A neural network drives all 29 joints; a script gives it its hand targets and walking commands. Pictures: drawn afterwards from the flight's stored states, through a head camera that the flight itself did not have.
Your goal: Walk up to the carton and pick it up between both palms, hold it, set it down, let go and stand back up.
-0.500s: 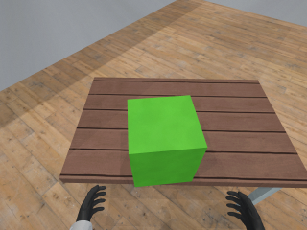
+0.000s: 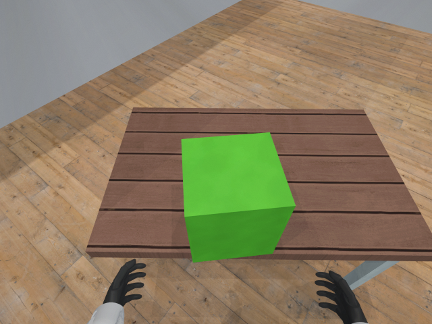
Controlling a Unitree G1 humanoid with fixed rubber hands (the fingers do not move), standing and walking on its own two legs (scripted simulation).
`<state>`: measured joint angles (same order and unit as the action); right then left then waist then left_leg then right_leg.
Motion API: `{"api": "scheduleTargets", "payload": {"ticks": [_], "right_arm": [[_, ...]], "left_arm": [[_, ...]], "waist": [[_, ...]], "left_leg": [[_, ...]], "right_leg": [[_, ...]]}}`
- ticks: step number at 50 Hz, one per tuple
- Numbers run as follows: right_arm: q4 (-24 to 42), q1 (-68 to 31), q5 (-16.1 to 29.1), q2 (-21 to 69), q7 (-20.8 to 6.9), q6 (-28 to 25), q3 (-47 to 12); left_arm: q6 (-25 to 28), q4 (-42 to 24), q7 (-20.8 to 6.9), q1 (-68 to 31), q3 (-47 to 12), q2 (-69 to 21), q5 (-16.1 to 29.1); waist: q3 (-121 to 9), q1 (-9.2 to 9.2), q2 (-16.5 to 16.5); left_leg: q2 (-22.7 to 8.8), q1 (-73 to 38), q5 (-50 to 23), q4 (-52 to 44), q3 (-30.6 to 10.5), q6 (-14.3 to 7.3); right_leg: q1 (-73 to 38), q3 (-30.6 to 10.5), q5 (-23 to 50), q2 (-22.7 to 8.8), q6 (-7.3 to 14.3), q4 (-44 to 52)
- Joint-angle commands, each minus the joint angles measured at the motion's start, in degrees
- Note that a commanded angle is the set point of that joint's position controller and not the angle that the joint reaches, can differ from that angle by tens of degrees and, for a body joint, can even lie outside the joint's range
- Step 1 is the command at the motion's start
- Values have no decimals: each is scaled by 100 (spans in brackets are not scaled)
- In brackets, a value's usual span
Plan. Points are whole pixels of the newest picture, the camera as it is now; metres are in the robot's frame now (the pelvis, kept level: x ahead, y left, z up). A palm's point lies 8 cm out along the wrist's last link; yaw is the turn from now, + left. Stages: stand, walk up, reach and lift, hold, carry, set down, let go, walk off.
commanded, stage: let go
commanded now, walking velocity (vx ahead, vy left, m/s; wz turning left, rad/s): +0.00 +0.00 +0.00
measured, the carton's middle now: (229, 200) +0.39 +0.00 -0.08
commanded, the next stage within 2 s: stand in 0.30 s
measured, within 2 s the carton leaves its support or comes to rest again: neither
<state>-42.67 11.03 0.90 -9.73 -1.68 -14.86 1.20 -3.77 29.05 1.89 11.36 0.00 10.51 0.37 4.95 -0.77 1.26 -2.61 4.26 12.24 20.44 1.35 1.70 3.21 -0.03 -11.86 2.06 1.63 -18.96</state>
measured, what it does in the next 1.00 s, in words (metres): stands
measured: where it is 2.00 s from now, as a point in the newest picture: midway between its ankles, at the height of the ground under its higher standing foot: outside the picture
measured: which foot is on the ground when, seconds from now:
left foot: down 0.00-1.00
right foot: down 0.00-1.00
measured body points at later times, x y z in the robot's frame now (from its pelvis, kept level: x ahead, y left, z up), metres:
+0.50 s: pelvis +0.00 +0.01 -0.01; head -0.01 +0.02 +0.44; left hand +0.13 +0.28 -0.12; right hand +0.12 -0.27 -0.11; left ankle -0.01 +0.14 -0.75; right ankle -0.01 -0.10 -0.75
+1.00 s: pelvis -0.03 +0.03 +0.00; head -0.04 +0.04 +0.45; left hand +0.02 +0.33 -0.14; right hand +0.06 -0.26 -0.12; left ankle -0.01 +0.14 -0.75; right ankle -0.01 -0.10 -0.75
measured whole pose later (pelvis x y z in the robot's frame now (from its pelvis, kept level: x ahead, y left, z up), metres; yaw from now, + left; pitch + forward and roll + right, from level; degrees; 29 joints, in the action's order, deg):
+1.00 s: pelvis -0.03 +0.03 +0.00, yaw +1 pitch -3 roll +0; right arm -59.4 9.6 -1.2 -19.0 -0.2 -0.6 -1.7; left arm 0.9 63.5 -0.4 11.0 -1.2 21.0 -1.2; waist 0.8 -1.2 1.2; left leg 0.1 8.0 10.4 21.5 1.7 -0.9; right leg 7.0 -0.5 -10.3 -0.8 -1.2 -20.5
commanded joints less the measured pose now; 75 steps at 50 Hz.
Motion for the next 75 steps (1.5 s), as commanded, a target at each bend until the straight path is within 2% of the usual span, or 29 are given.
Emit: {"api": "scheduleTargets", "payload": {"ticks": [1,15,16,17,21,24,31,39,52,75], "right_arm": [[777,-410,-23,-725,62,-204,248],[803,-435,-174,-667,110,-2,305],[219,-28,-337,-1942,298,604,450],[355,-17,-292,-1815,344,872,462],[129,-188,-218,-1676,306,1128,214],[-147,-239,-217,-1759,245,1185,142],[-678,-320,-204,-2054,221,1214,14],[-1103,-389,-210,-2254,249,1286,-32],[-1323,-472,-196,-2255,232,1290,19],[-1556,-665,-138,-2251,220,1309,40]], "left_arm": [[127,-890,-10,-513,205,511,-6],[-169,-874,-136,-651,264,715,2],[179,69,-74,-248,586,1647,-292],[332,197,-79,-1,539,1692,-230],[540,826,-131,-390,342,1590,-199],[583,1315,-156,-529,304,1725,-222],[655,2229,-172,-565,223,1984,-192],[608,2868,-163,-447,139,2149,-174],[594,3122,-148,-238,101,2134,-150],[570,3117,-116,-302,111,2147,-116]], "waist": [[-711,15,-126],[-695,45,-187],[-1103,-227,44],[-1473,-130,94],[-1050,-2,-74],[-587,24,-44],[-711,5,-232],[-513,-4,-229],[-340,1,-204],[-450,22,-159]], "left_leg": [[176,-397,-1269,-108,234,-26],[184,-412,-1226,-43,295,-15],[-383,243,-2365,448,-317,-187],[-446,19,-2460,640,-297,-244],[-377,497,-1346,519,-344,-279],[-342,678,-523,316,-459,-332],[-400,551,-824,5,-604,-378],[-448,614,-363,-340,-703,-383],[-460,692,334,-623,-803,-414],[-430,452,-255,-509,-747,-387]], "right_leg": [[204,91,1103,-73,20,291],[217,117,1099,-58,-8,186],[52,-300,1748,-581,-62,-519],[-122,-355,2062,-677,-58,-622],[236,-532,1631,-759,-92,-422],[629,-625,766,-771,-88,-79],[317,-552,904,-750,-105,-34],[318,-591,503,-750,-135,107],[471,-608,182,-762,-123,202],[408,-620,422,-843,-80,251]]}}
